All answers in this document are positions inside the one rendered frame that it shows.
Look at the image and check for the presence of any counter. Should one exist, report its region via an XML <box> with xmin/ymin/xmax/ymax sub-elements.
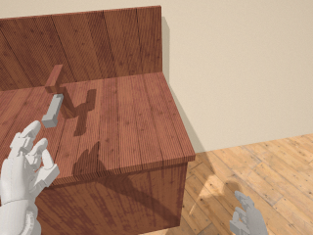
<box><xmin>0</xmin><ymin>5</ymin><xmax>196</xmax><ymax>235</ymax></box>

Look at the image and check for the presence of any left robot hand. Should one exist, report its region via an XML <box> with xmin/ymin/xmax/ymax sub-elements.
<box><xmin>0</xmin><ymin>120</ymin><xmax>60</xmax><ymax>206</ymax></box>

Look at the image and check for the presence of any tap lever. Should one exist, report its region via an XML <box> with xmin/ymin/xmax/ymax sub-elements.
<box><xmin>41</xmin><ymin>93</ymin><xmax>64</xmax><ymax>128</ymax></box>

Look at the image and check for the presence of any right robot hand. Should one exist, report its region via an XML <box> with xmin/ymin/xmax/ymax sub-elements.
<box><xmin>229</xmin><ymin>190</ymin><xmax>268</xmax><ymax>235</ymax></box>

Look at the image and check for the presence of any robot left forearm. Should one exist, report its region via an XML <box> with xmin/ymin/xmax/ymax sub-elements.
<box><xmin>0</xmin><ymin>199</ymin><xmax>41</xmax><ymax>235</ymax></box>

